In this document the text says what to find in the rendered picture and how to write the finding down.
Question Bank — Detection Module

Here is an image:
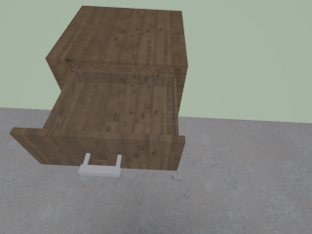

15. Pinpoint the cabinet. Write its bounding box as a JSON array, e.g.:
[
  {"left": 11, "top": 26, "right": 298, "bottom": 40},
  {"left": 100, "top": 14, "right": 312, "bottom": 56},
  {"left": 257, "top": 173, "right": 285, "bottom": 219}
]
[{"left": 45, "top": 5, "right": 188, "bottom": 115}]

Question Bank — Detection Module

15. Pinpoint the handle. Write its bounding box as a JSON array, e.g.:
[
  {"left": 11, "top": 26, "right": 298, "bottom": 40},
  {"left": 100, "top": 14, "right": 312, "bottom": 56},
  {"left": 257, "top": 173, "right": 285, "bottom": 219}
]
[{"left": 78, "top": 153, "right": 122, "bottom": 177}]

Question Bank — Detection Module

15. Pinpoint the drawer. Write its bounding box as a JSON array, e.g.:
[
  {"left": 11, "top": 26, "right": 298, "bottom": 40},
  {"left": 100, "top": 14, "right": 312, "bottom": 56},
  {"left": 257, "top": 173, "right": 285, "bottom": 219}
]
[{"left": 10, "top": 69, "right": 185, "bottom": 171}]

